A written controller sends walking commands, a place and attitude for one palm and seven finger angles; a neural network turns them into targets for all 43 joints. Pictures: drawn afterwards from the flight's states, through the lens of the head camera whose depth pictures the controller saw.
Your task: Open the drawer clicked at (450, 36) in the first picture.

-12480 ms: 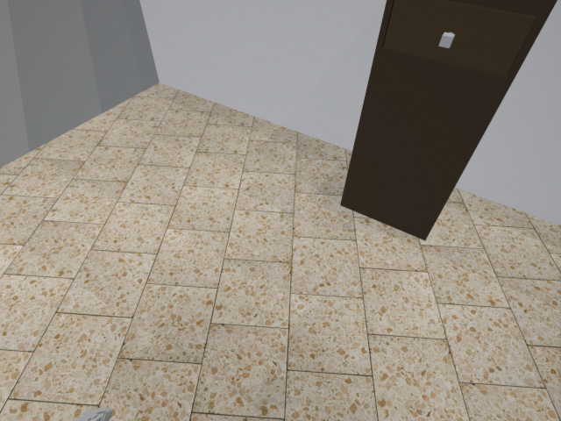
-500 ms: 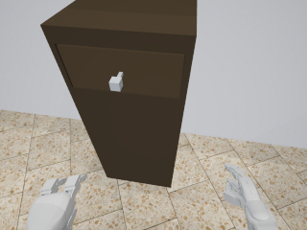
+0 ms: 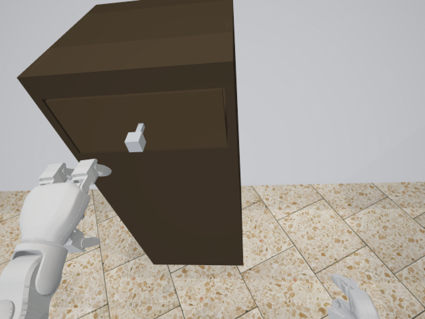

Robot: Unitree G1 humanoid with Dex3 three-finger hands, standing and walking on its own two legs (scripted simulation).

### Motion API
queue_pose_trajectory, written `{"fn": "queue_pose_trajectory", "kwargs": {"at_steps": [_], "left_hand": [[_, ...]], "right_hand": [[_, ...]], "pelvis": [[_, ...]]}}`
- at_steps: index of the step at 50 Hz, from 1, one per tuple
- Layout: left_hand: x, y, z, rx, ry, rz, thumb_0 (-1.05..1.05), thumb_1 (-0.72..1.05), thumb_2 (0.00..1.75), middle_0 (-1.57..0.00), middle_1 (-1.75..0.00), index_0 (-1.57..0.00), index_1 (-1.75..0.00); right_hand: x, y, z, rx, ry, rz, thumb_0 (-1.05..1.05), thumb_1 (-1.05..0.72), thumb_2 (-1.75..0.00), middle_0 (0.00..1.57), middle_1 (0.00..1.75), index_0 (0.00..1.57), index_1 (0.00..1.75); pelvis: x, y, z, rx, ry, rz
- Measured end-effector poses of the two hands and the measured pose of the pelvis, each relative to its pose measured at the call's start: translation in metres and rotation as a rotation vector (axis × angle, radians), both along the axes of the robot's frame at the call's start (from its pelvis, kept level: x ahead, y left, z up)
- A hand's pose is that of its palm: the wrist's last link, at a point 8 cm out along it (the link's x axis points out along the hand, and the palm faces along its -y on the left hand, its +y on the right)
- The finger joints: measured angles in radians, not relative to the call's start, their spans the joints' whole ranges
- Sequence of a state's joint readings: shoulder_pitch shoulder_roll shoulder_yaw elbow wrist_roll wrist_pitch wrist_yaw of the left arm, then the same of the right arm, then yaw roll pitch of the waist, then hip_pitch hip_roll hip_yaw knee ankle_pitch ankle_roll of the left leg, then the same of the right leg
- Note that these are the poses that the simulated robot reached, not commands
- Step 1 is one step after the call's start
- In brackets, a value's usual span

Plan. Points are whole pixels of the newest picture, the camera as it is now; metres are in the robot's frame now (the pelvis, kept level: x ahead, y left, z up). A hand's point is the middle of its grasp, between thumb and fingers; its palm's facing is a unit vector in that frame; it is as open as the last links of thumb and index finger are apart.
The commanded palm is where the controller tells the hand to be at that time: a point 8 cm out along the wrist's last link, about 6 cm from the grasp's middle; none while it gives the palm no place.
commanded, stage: raise the hand with hooked fingers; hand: left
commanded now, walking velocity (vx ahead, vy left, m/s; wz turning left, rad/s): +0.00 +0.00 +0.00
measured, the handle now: (137, 136) +0.45 +0.22 +0.11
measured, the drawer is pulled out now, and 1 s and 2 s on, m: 0.00 0.00 0.00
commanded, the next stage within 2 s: move the hooked fingers above the handle in 0.96 s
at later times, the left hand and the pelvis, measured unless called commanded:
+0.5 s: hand (13, 159) +0.27 +0.32 +0.23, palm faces +0.20 -0.02 -0.98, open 13.8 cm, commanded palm +0.22 +0.30 +0.28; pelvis -0.05 +0.05 +0.01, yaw +2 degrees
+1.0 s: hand (15, 166) +0.26 +0.31 +0.23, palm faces +0.19 -0.04 -0.98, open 13.9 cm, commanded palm +0.21 +0.29 +0.28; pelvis -0.06 +0.04 +0.01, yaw +2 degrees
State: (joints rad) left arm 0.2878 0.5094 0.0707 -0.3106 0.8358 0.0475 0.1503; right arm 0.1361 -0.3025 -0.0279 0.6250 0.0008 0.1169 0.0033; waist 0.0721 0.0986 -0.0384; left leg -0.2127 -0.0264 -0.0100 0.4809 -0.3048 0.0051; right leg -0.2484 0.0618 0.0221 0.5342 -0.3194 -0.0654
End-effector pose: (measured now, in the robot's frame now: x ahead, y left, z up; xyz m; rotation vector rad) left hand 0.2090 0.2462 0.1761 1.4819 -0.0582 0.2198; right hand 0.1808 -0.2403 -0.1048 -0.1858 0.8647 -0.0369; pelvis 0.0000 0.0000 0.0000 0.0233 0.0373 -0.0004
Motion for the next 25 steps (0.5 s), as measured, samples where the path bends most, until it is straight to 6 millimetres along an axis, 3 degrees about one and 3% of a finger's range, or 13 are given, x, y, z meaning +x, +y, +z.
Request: {"fn": "queue_pose_trajectory", "kwargs": {"at_steps": [7, 11, 17, 25], "left_hand": [[0.017, 0.015, 0.015, -0.017, 0.020, 0.011, 0.00, -0.27, 0.40, -0.30, -1.06, -0.30, -1.06], [0.022, 0.023, 0.032, -0.010, 0.010, -0.015, 0.00, -0.36, 0.36, -0.31, -1.12, -0.31, -1.12], [0.020, 0.034, 0.074, 0.026, -0.074, -0.038, 0.00, -0.45, 0.32, -0.32, -1.17, -0.32, -1.17], [0.030, 0.068, 0.101, 0.037, -0.020, 0.062, 0.00, -0.48, 0.31, -0.32, -1.20, -0.31, -1.20]], "right_hand": [[-0.002, 0.012, 0.010, 0.001, -0.028, -0.027, 0.02, -0.91, -0.90, 0.19, 0.30, 0.20, 0.29], [0.003, 0.034, 0.021, 0.018, -0.079, 0.001, 0.02, -0.91, -0.90, 0.19, 0.30, 0.20, 0.29], [0.008, 0.076, 0.032, 0.067, -0.135, 0.070, 0.01, -0.91, -0.90, 0.20, 0.30, 0.20, 0.29], [-0.008, 0.110, 0.031, 0.101, -0.124, 0.138, 0.01, -0.91, -0.90, 0.20, 0.30, 0.20, 0.30]], "pelvis": [[-0.011, 0.015, 0.002, -0.003, -0.035, 0.005], [-0.019, 0.023, 0.004, -0.009, -0.060, 0.011], [-0.032, 0.037, 0.006, -0.017, -0.086, 0.022], [-0.051, 0.050, 0.006, -0.019, -0.087, 0.035]]}}
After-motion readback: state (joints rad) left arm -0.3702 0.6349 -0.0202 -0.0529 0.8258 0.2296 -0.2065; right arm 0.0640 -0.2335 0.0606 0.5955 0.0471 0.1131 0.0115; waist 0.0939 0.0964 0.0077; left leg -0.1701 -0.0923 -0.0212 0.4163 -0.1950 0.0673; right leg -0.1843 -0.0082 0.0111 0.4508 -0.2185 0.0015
